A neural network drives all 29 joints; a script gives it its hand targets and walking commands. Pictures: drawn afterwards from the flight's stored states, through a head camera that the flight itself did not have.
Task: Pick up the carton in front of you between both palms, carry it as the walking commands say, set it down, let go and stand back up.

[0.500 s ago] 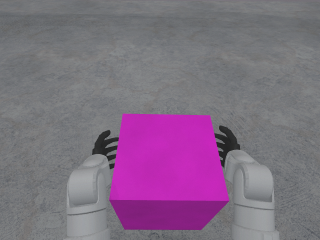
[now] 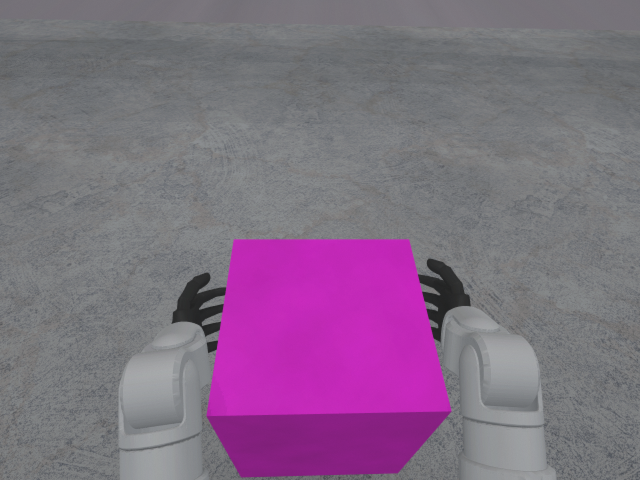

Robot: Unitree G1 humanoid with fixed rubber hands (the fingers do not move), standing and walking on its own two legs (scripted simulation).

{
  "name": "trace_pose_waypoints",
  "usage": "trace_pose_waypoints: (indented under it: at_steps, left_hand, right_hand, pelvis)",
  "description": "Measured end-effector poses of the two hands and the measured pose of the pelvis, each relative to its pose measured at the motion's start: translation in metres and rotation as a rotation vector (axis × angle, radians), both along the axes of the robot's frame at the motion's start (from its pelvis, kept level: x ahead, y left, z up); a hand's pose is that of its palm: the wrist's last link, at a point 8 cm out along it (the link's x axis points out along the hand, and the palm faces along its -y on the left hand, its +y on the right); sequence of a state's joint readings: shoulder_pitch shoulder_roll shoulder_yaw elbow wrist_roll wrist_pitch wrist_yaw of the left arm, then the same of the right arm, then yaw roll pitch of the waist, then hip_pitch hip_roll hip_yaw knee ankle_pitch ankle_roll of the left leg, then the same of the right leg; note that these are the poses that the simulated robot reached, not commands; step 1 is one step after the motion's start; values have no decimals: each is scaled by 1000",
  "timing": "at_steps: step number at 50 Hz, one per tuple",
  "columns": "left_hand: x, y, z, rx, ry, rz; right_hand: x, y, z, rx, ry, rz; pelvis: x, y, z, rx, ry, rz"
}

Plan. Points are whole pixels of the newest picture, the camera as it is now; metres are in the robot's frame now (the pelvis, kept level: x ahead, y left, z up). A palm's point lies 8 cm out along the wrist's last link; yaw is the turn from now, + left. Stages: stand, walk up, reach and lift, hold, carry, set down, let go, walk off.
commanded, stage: carry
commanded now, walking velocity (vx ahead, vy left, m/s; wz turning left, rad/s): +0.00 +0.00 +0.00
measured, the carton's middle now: (321, 364) +0.26 +0.01 +0.02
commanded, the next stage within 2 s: none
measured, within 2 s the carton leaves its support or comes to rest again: neither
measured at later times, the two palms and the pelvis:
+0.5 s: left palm (227, 208) +0.47 +0.14 +0.10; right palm (424, 204) +0.48 -0.16 +0.10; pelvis +0.21 -0.01 +0.01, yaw +2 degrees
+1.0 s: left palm (211, 220) +0.46 +0.17 +0.09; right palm (408, 207) +0.48 -0.13 +0.09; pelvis +0.21 +0.00 +0.01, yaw +4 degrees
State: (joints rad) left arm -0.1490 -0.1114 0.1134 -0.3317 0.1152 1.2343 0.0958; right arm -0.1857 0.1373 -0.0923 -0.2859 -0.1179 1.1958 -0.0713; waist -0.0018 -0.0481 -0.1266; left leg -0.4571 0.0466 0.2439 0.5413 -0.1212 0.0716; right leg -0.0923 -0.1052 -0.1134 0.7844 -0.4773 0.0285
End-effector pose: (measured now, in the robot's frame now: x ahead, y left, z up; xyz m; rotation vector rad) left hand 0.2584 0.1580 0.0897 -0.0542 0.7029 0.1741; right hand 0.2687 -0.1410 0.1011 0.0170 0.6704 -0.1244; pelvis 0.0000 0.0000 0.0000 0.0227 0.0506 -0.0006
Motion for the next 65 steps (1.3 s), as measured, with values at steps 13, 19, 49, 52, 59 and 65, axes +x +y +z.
trace_pose_waypoints:
  at_steps: [13,19,49,52,59,65]
  left_hand:
    - [128,-1,17,-16,0,-8]
    - [178,-12,21,38,-19,8]
    - [200,9,0,18,24,53]
    - [192,8,-4,25,34,46]
    - [176,9,-11,41,38,35]
    - [165,12,-18,52,28,30]
  right_hand:
    - [122,-2,18,3,1,-26]
    - [179,-13,9,54,-18,-6]
    - [215,9,-7,17,25,46]
    - [207,9,-11,14,35,47]
    - [191,10,-19,1,37,57]
    - [182,13,-25,-14,25,74]
  pelvis:
    - [118,3,26,-36,18,5]
    - [177,-10,13,-35,-3,21]
    - [211,-3,6,-37,-1,69]
    - [205,-2,6,-36,-9,70]
    - [190,-1,8,-30,-23,71]
    - [178,1,9,-26,-28,72]
